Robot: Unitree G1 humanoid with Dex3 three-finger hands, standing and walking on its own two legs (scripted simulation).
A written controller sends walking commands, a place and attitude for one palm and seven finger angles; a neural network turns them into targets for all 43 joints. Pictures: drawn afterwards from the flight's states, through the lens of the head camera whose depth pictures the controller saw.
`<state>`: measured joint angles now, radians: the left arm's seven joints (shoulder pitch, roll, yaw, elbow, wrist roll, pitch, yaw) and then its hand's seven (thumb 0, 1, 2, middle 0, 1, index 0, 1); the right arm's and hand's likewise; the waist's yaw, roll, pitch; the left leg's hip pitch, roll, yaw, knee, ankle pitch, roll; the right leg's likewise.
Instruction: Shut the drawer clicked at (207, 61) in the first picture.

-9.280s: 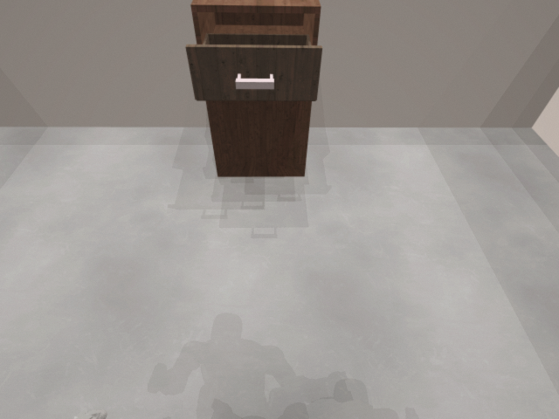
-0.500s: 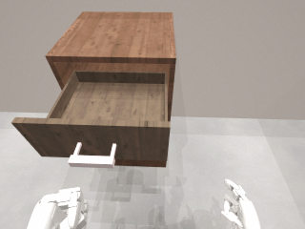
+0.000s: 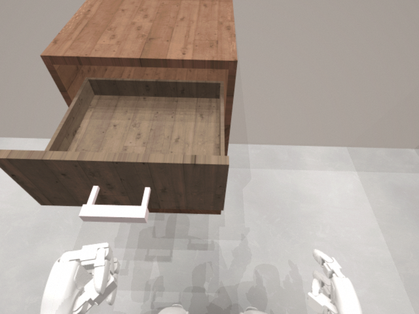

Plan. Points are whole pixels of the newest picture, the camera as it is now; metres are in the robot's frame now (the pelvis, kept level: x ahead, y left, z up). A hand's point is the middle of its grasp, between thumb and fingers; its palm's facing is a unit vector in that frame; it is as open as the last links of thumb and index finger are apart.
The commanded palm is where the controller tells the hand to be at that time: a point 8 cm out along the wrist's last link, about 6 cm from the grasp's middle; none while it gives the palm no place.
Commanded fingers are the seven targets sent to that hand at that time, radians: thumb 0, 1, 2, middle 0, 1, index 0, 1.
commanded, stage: bring the fist close to the handle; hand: left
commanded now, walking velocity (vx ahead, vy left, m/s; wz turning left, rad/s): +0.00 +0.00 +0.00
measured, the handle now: (118, 202) +0.32 +0.20 +0.02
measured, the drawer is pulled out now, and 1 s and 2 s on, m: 0.29 0.29 0.21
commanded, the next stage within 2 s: push the drawer shut in 0.86 s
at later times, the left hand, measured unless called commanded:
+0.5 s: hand (127, 265) +0.21 +0.16 +0.01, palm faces +0.03 -1.00 -0.02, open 3.3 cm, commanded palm +0.18 +0.21 +0.02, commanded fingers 0.00 0.90 0.90 -1.40 -1.60 -1.40 -1.60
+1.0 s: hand (131, 266) +0.20 +0.15 +0.02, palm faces +0.03 -1.00 -0.02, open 3.3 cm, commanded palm +0.19 +0.20 +0.02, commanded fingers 0.00 0.90 0.90 -1.40 -1.60 -1.40 -1.60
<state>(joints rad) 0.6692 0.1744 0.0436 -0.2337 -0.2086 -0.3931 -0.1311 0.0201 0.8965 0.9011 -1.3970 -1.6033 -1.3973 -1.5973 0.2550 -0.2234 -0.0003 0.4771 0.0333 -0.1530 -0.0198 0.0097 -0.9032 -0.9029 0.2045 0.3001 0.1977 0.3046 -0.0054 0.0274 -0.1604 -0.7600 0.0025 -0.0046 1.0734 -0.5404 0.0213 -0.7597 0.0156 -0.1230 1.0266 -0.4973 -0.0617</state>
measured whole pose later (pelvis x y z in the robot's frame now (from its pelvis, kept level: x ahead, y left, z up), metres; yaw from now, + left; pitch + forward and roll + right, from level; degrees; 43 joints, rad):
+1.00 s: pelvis -0.01 +0.02 -0.03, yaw -1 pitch +19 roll -2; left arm 0.52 0.15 -0.06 -0.16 -0.12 -0.43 0.00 0.02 0.90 0.90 -1.40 -1.60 -1.40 -1.60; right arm 0.24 -0.22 0.02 0.43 0.00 -0.07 0.01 0.01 -0.90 -0.90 0.21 0.30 0.20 0.30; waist -0.01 0.03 -0.18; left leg -0.96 -0.01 0.01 1.23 -0.59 0.05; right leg -0.96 0.00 -0.11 1.18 -0.54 -0.04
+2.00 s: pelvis -0.03 +0.01 -0.02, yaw +0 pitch +18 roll -2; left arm -0.14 0.21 0.08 0.41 -0.16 -0.42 -0.05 -0.01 0.79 0.92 -1.40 -1.60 -1.40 -1.60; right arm 0.22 -0.25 0.04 0.57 0.01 -0.07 -0.01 0.01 -0.90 -0.90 0.21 0.30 0.20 0.30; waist -0.04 0.02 -0.15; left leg -0.96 -0.01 0.01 1.18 -0.53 0.04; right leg -0.96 0.00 -0.12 1.13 -0.48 -0.05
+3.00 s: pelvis -0.02 +0.02 -0.02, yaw -2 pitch +23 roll -2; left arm -0.69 0.34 0.30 1.02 -0.10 -0.52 -0.08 0.00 0.74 0.87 -1.40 -1.60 -1.40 -1.60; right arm 0.31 -0.26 0.03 0.63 -0.01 0.04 0.01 0.00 -0.91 -0.90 0.21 0.30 0.20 0.30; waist -0.14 0.02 -0.14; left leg -1.05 0.01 0.03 1.18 -0.52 0.05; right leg -1.06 0.01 -0.09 1.12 -0.46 -0.04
